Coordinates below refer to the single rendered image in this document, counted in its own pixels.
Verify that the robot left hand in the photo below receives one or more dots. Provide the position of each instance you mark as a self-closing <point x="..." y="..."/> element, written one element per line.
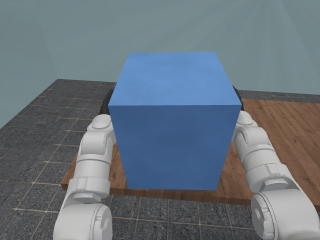
<point x="104" y="108"/>

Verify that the robot right hand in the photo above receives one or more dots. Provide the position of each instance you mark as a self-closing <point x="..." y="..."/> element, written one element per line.
<point x="242" y="107"/>

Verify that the left robot upper arm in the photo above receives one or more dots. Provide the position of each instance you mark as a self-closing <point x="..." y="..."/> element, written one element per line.
<point x="92" y="221"/>

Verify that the table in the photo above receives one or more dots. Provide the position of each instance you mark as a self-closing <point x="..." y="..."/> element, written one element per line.
<point x="293" y="129"/>

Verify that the right robot upper arm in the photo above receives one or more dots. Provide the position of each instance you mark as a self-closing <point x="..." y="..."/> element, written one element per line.
<point x="285" y="214"/>

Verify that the carton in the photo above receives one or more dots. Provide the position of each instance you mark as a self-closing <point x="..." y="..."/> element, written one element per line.
<point x="173" y="116"/>

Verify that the left robot forearm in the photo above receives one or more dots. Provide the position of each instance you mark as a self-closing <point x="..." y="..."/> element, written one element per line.
<point x="90" y="182"/>

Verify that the right robot forearm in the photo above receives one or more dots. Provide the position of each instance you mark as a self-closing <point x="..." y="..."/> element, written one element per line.
<point x="264" y="171"/>

